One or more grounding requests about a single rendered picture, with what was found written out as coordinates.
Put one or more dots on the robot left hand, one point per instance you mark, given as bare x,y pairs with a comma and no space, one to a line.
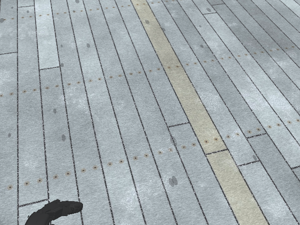
52,211

